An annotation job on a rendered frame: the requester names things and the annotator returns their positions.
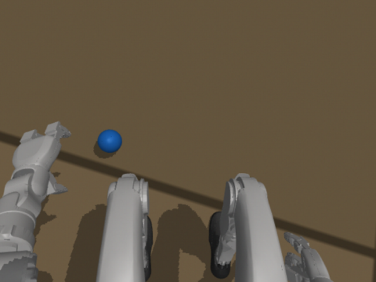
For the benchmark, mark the right robot hand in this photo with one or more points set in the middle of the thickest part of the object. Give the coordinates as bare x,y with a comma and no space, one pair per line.
308,266

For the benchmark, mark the ball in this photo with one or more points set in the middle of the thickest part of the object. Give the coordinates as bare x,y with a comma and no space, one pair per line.
109,141

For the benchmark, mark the right robot foot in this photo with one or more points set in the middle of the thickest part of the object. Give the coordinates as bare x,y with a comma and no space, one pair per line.
217,270

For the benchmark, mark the left robot hand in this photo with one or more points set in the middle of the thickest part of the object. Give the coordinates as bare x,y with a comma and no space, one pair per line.
40,150

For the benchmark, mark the left robot arm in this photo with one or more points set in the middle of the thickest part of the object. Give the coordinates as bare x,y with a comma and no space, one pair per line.
19,207

